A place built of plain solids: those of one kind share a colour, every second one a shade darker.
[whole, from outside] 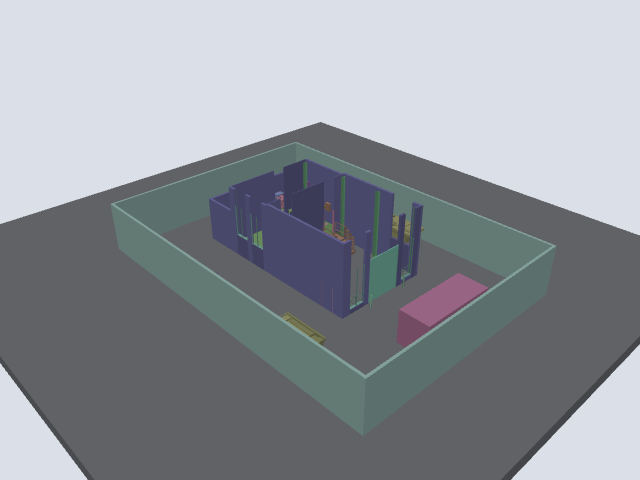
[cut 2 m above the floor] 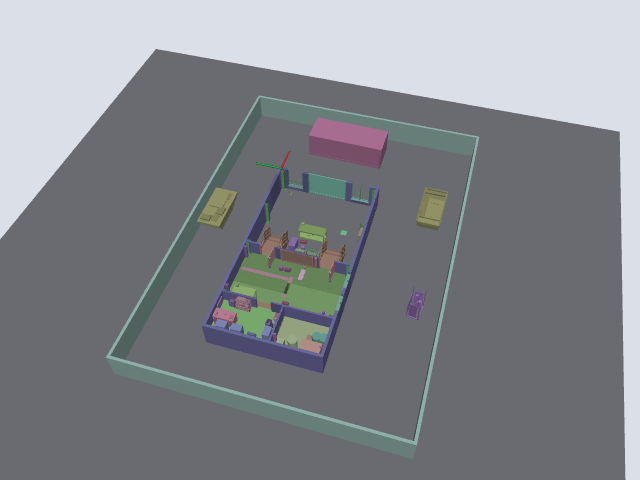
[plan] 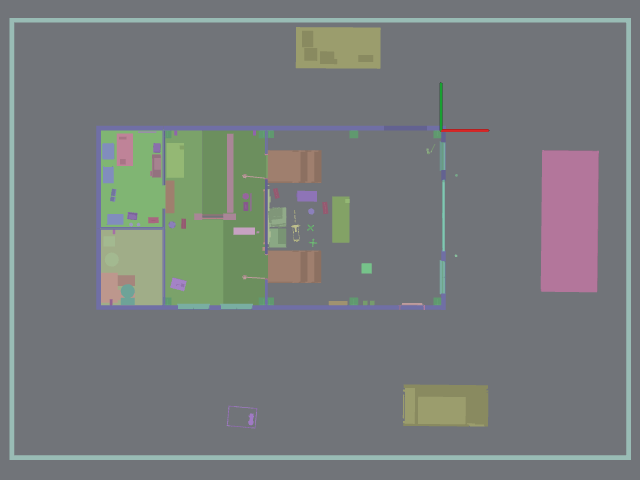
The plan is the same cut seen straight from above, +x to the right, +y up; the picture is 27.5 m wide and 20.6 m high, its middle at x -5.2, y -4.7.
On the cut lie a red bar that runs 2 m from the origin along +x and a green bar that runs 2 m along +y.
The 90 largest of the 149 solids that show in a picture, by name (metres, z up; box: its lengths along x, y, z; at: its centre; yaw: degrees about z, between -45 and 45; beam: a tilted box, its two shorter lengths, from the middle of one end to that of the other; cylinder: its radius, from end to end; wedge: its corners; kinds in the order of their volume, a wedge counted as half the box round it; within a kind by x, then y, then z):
{
 "beyond_container_1": {"box": [0.08, 6.06, 0.23], "at": [4.34, -3.87, 0.06], "yaw": -0.6},
 "beyond_container_2": {"box": [2.32, 5.99, 2.59], "at": [5.52, -3.9, 1.24], "yaw": -0.6},
 "beyond_container_3": {"box": [2.4, 6.06, 2.65], "at": [5.52, -3.9, 1.27], "yaw": -0.6},
 "beyond_container_4": {"box": [0.08, 6.06, 0.23], "at": [6.7, -3.9, 0.06], "yaw": -0.6},
 "yard_bound_1": {"box": [0.2, 18.97, 4.07], "at": [-18.42, -4.65, 1.99]},
 "yard_bound_2": {"box": [26.67, 0.2, 4.07], "at": [-5.19, -14.04, 1.99]},
 "yard_bound_3": {"box": [26.67, 0.2, 4.07], "at": [-5.19, 4.73, 1.99]},
 "yard_bound_4": {"box": [0.2, 18.97, 4.07], "at": [8.04, -4.65, 1.99]},
 "wall_1": {"box": [0.2, 3.5, 3.67], "at": [-14.7, -5.95, 1.78]},
 "wall_2": {"box": [0.2, 4.4, 3.67], "at": [-14.7, -2.0, 1.78]},
 "wall_3": {"box": [2.9, 0.2, 3.67], "at": [-13.35, -7.6, 1.78]},
 "wall_4": {"box": [2.9, 0.2, 3.67], "at": [-13.35, 0.1, 1.78]},
 "wall_5": {"box": [2.7, 0.06, 3.67], "at": [-13.25, -4.23, 1.78]},
 "wall_6": {"box": [2.7, 0.06, 3.67], "at": [-13.25, -4.17, 1.78]},
 "wall_7": {"box": [0.06, 3.3, 3.67], "at": [-11.93, -5.85, 1.78]},
 "wall_8": {"box": [0.06, 0.85, 3.67], "at": [-11.93, -3.77, 1.78]},
 "wall_9": {"box": [0.06, 2.35, 3.67], "at": [-11.93, -1.18, 1.78]},
 "wall_10": {"box": [0.06, 3.36, 5.7], "at": [-11.87, -5.82, 2.8]},
 "wall_11": {"box": [0.06, 0.91, 5.7], "at": [-11.87, -3.81, 2.8]},
 "wall_12": {"box": [0.06, 2.35, 5.7], "at": [-11.87, -1.18, 2.8]},
 "wall_13": {"box": [0.61, 0.2, 5.7], "at": [-11.6, -7.6, 2.8]},
 "wall_14": {"box": [1.36, 0.2, 1.8], "at": [-10.62, -7.6, 0.85]},
 "wall_15": {"box": [0.51, 0.2, 5.7], "at": [-9.7, -7.6, 2.8]},
 "wall_16": {"box": [4.4, 0.2, 5.7], "at": [-9.7, 0.1, 2.8]},
 "wall_17": {"box": [1.36, 0.2, 1.8], "at": [-8.78, -7.6, 0.85]},
 "wall_18": {"box": [0.61, 0.2, 5.7], "at": [-7.8, -7.6, 2.8]},
 "wall_19": {"box": [0.06, 1.1, 5.7], "at": [-7.53, -6.95, 2.8]},
 "wall_20": {"box": [0.06, 3.21, 5.7], "at": [-7.53, -3.7, 2.8]},
 "wall_21": {"box": [0.06, 1.0, 5.7], "at": [-7.53, -0.5, 2.8]},
 "wall_22": {"box": [0.06, 1.1, 5.85], "at": [-7.47, -6.95, 2.88]},
 "wall_23": {"box": [0.06, 3.21, 5.85], "at": [-7.47, -3.7, 2.88]},
 "wall_24": {"box": [0.06, 1.0, 5.85], "at": [-7.47, -0.5, 2.88]},
 "wall_25": {"box": [5.06, 0.2, 5.85], "at": [-4.97, 0.1, 2.88]},
 "wall_26": {"box": [7.7, 0.2, 5.85], "at": [-3.65, -7.6, 2.88]},
 "wall_27": {"box": [1.86, 0.2, 2.25], "at": [-1.52, 0.1, 1.07]},
 "wall_28": {"box": [0.81, 0.2, 5.85], "at": [-0.2, 0.1, 2.88]},
 "wall_29": {"box": [0.2, 0.71, 5.85], "at": [0.1, -7.35, 2.88]},
 "wall_30": {"box": [0.2, 1.41, 0.4], "at": [0.1, -6.3, 0.15]},
 "wall_31": {"box": [0.2, 0.46, 5.85], "at": [0.1, -5.38, 2.88]},
 "wall_32": {"box": [0.2, 0.46, 5.85], "at": [0.1, -1.93, 2.88]},
 "wall_33": {"box": [0.2, 0.71, 5.85], "at": [0.1, -0.15, 2.88]},
 "raised_floor_hall_1": {"box": [1.72, 7.63, 0.9], "at": [-11.11, -3.75, 0.4]},
 "raised_floor_hall_2": {"box": [0.9, 3.76, 0.9], "at": [-9.8, -5.69, 0.4]},
 "raised_floor_hall_3": {"box": [0.9, 3.66, 0.9], "at": [-9.8, -1.76, 0.4]},
 "raised_floor_hall_4": {"box": [1.92, 7.63, 0.9], "at": [-8.39, -3.75, 0.4]},
 "raised_floor_crib_1": {"box": [2.83, 4.33, 1.07], "at": [-13.25, -2.1, 0.48]},
 "raised_floor_plant_1": {"box": [2.83, 3.43, 0.9], "at": [-13.25, -5.85, 0.4]},
 "beyond_skip_1": {"box": [2.55, 1.45, 0.8], "at": [-4.46, 3.55, 0.72], "yaw": -0.3},
 "beyond_skip_2": {"box": [3.63, 1.77, 0.19], "at": [-4.42, 3.55, 1.14], "yaw": -0.3},
 "beyond_skip_3": {"box": [0.79, 1.05, 0.09], "at": [-4.16, 3.64, 1.29], "yaw": -0.3},
 "beyond_skip_4": {"box": [0.44, 1.68, 0.17], "at": [-1.34, -11.79, 1.06], "yaw": -0.5},
 "beyond_skip_5": {"box": [2.05, 1.22, 0.17], "at": [0.03, -12.04, 1.06], "yaw": -0.5},
 "beyond_skip_6": {"box": [2.11, 0.44, 0.17], "at": [0.04, -11.18, 1.06], "yaw": -0.5},
 "beyond_skip_7": {"box": [3.27, 1.64, 0.51], "at": [0.19, -11.8, 0.76], "yaw": -0.5},
 "beyond_skip_8": {"box": [0.38, 1.68, 0.17], "at": [1.76, -11.82, 1.06], "yaw": -0.5},
 "door_landing_1": {"box": [0.4, 1.4, 0.22], "at": [-11.64, -2.85, 0.91]},
 "door_landing_2": {"box": [1.1, 1.4, 0.9], "at": [-6.89, -5.85, 0.4]},
 "door_landing_3": {"box": [1.1, 1.4, 0.9], "at": [-6.89, -1.55, 0.4]},
 "door_landing_4": {"box": [0.32, 1.4, 0.73], "at": [-6.2, -5.85, 0.32]},
 "door_landing_5": {"box": [0.32, 1.4, 0.73], "at": [-6.2, -1.55, 0.32]},
 "door_landing_6": {"box": [0.32, 1.4, 0.56], "at": [-5.9, -5.85, 0.23]},
 "door_landing_7": {"box": [0.32, 1.4, 0.56], "at": [-5.9, -1.55, 0.23]},
 "door_landing_8": {"box": [0.32, 1.4, 0.39], "at": [-5.6, -5.85, 0.14]},
 "door_landing_9": {"box": [0.32, 1.4, 0.39], "at": [-5.6, -1.55, 0.14]},
 "door_landing_10": {"box": [0.32, 1.4, 0.22], "at": [-5.3, -5.85, 0.06]},
 "door_landing_11": {"box": [0.32, 1.4, 0.22], "at": [-5.3, -1.55, 0.06]},
 "plant_pumps_1": {"box": [0.72, 1.3, 1.35], "at": [-14.24, -6.75, 1.48]},
 "plant_pumps_2": {"box": [1.04, 0.46, 0.56], "at": [-13.66, -7.06, 1.08]},
 "plant_pumps_3": {"box": [1.04, 0.46, 0.56], "at": [-13.66, -6.44, 1.08]},
 "tool_cabinet_1": {"box": [0.45, 0.7, 0.89], "at": [-14.29, -0.9, 1.58]},
 "tool_cabinet_2": {"box": [0.46, 0.7, 0.91], "at": [-14.28, -1.91, 1.57]},
 "tool_cabinet_3": {"box": [0.7, 0.45, 0.89], "at": [-13.98, -3.83, 1.58]},
 "calorifier_1": {"box": [0.6, 0.32, 1.35], "at": [-13.45, -7.34, 1.48]},
 "calorifier_2": {"cylinder": 0.3, "from": [-13.45, -6.9, 0.85], "to": [-13.45, -6.9, 2.52]},
 "air_station_1": {"box": [0.5, 0.45, 0.78], "at": [-14.25, -4.76, 1.19]},
 "air_station_2": {"cylinder": 0.3, "from": [-14.14, -5.54, 0.85], "to": [-14.14, -5.54, 2.5]},
 "roller_shutter_1": {"box": [0.06, 2.86, 3.55], "at": [0.12, -3.65, 1.73]},
 "fitters_bench_1": {"box": [0.58, 1.15, 0.12], "at": [-11.5, -1.28, 1.69]},
 "fitters_bench_2": {"box": [0.75, 1.5, 0.09], "at": [-11.41, -1.28, 1.7]},
 "fitters_bench_3": {"box": [0.69, 1.94, 0.15], "at": [-4.3, -3.83, 0.12]},
 "fitters_bench_4": {"box": [0.75, 2.0, 0.09], "at": [-4.3, -3.83, 0.85]},
 "roll_cab_1": {"box": [0.85, 0.46, 0.72], "at": [-5.75, -2.82, 0.47], "yaw": -0.7},
 "cage_trolley_empty_1": {"box": [0.73, 0.81, 0.22], "at": [-7.02, -4.62, 0.06]},
 "cage_trolley_empty_2": {"box": [0.36, 0.67, 0.6], "at": [-6.83, -4.54, 1.0]},
 "distribution_board_1": {"box": [0.8, 0.18, 1.1], "at": [-4.42, -7.41, 1.4]},
 "shop_shutter_1": {"box": [0.027, 2.2, 2.35], "at": [-7.58, -3.7, 1.98]},
 "packing_desk_1": {"box": [0.7, 1.4, 0.14], "at": [-13.57, -0.82, 1.87]},
 "door_leaf_1": {"box": [0.99, 0.044, 2.14], "at": [-8.05, -2.0, 1.87], "yaw": -6.0},
 "cage_trolley_1": {"box": [0.48, 0.22, 0.78], "at": [-7.03, -3.91, 0.49], "yaw": 6.2},
 "wall_board_1": {"box": [0.51, 0.21, 0.7], "at": [-9.05, -0.1, 2.35]}
}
